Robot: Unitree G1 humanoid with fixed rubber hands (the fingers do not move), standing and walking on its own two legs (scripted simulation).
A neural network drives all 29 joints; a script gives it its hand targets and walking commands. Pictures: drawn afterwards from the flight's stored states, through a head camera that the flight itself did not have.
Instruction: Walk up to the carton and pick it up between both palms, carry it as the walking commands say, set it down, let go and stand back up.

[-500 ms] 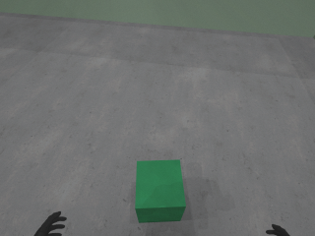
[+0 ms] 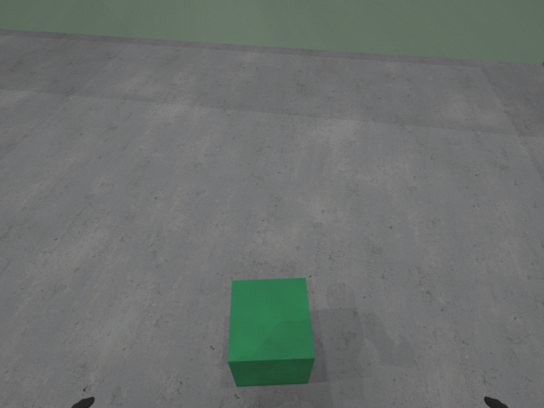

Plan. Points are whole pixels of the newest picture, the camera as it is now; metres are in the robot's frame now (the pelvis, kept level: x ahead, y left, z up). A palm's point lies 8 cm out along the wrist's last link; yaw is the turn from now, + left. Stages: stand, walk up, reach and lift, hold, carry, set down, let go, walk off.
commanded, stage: walk up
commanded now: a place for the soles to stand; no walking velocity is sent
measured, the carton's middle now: (270, 333) +0.47 +0.03 -0.64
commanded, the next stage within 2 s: reach and lift in 0.48 s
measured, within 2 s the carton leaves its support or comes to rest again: neither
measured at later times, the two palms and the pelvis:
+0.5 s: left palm out of the picture +0.14 +0.31 -0.09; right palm out of the picture +0.08 -0.34 -0.10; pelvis +0.00 +0.00 +0.00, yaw +0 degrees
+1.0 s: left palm (123, 365) +0.23 +0.27 -0.13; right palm (442, 368) +0.22 -0.27 -0.13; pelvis +0.00 +0.00 -0.04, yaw +5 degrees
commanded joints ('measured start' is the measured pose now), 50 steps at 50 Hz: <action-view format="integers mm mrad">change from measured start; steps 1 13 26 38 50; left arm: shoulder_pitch -57 -60 -144 -147 -239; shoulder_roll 180 163 109 56 -10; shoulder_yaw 32 40 135 131 125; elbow -66 -90 -408 -543 -464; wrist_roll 0 -3 100 68 28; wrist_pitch -10 -1 97 171 151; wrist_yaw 2 -4 -45 -52 28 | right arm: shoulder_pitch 13 67 -185 -45 -245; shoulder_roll -158 -175 -47 -1 5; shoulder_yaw -26 -26 -106 -211 -141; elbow -35 -49 -553 -539 -479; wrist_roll -1 -2 -18 -38 29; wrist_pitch -13 -26 147 255 222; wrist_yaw -3 -10 52 49 54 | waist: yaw -12 -2 25 -83 -38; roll -55 -16 47 -66 36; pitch -66 -64 106 -128 -353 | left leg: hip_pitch -32 -66 -356 -444 -638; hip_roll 61 103 -58 -61 -64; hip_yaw -78 -99 -71 -84 -102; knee -87 -115 16 211 338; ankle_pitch -41 38 -211 -32 146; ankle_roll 40 54 28 -2 -30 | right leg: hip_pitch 37 74 132 198 31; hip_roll -165 -134 -37 -13 -37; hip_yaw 230 177 18 -7 0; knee -164 -100 -4 242 405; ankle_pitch -111 -26 -242 195 357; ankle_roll -30 -26 46 94 57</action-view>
